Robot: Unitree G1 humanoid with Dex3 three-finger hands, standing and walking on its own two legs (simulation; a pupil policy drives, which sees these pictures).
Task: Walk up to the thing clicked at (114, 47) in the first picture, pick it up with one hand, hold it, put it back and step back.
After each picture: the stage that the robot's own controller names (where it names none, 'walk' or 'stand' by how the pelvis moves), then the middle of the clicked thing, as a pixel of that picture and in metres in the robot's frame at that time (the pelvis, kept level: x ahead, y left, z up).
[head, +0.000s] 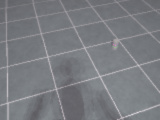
stand; (115, 44) +1.41 -0.36 -0.72
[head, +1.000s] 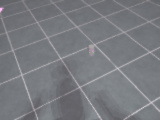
walk; (91, 50) +1.32 +0.02 -0.70
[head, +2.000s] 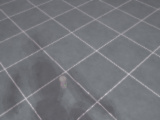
walk; (63, 82) +0.84 +0.23 -0.71
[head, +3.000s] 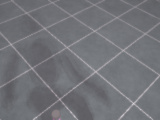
walk; (56, 116) +0.49 +0.20 -0.70
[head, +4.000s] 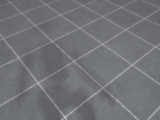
stand; out of the picture +0.39 +0.19 -0.72
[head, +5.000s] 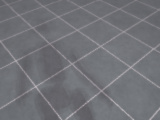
stand; out of the picture +0.36 +0.19 -0.72
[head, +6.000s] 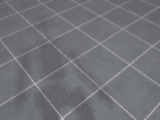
stand; out of the picture +0.37 +0.20 -0.73
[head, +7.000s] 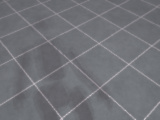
stand; out of the picture +0.37 +0.20 -0.73
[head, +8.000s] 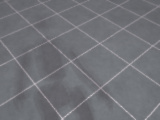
stand; out of the picture +0.36 +0.20 -0.73
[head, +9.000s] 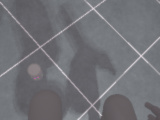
go down; (35, 72) +0.43 +0.24 -0.40
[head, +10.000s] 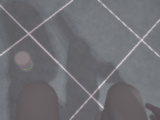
go down; (24, 62) +0.43 +0.27 -0.30
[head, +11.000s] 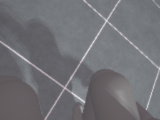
close in; out of the picture +0.40 +0.31 -0.22
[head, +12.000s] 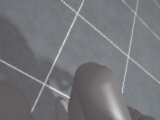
close; out of the picture +0.40 +0.32 -0.21
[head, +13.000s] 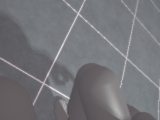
lift; out of the picture +0.39 +0.32 -0.22
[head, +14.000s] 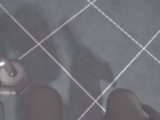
lift; (15, 79) +0.33 +0.25 -0.06
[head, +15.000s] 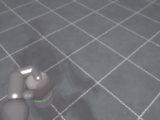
hold; (40, 90) +0.33 +0.16 +0.04
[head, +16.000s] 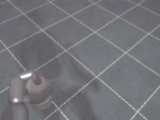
hold; (40, 93) +0.33 +0.17 -0.01
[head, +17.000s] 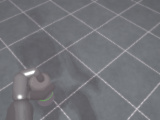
crouch; (42, 90) +0.34 +0.16 -0.01
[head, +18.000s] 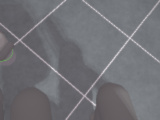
crouch; (1, 50) +0.45 +0.26 -0.10
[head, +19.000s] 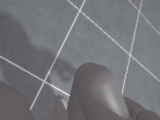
lower; out of the picture +0.40 +0.34 -0.22
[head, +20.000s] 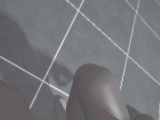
lower; out of the picture +0.41 +0.33 -0.22
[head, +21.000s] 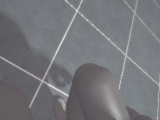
lower; out of the picture +0.41 +0.33 -0.23
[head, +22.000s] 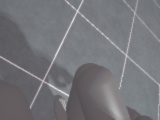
lower; out of the picture +0.41 +0.33 -0.22
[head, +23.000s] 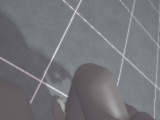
open; out of the picture +0.40 +0.32 -0.23
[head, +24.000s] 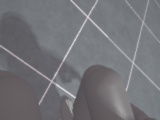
stand; out of the picture +0.40 +0.31 -0.23
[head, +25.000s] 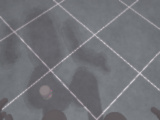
walk; (46, 92) +0.43 +0.23 -0.52
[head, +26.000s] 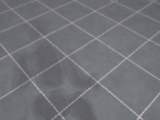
stand; out of the picture +0.39 +0.21 -0.67
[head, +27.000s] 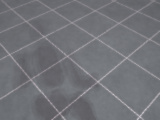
stand; out of the picture +0.39 +0.21 -0.67
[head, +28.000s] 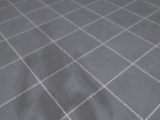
stand; out of the picture +0.41 +0.19 -0.72
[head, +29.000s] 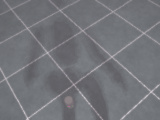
walk; (69, 102) +0.48 +0.19 -0.70
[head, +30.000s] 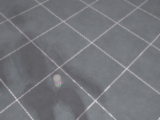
walk; (57, 81) +0.70 +0.19 -0.70
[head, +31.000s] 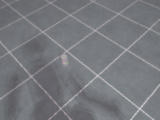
walk; (64, 60) +1.00 +0.28 -0.70
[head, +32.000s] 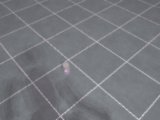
stand; (66, 68) +1.02 +0.21 -0.71
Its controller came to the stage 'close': yes
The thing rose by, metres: 0.71
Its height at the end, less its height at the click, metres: +0.00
